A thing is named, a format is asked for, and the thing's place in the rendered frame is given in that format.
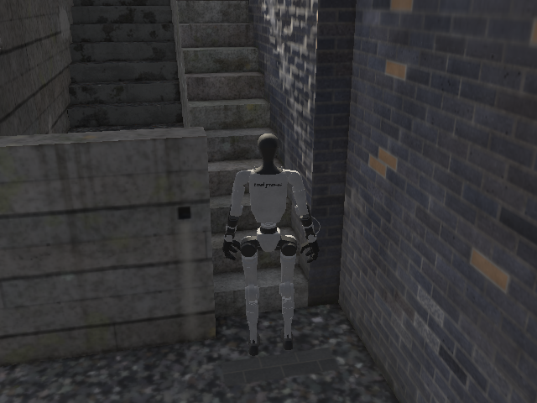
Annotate stairs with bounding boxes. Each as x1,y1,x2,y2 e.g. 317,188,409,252
170,0,309,318

